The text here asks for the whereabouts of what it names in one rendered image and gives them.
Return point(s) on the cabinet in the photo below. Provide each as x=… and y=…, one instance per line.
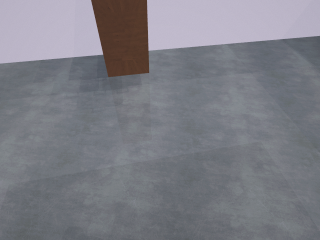
x=123, y=31

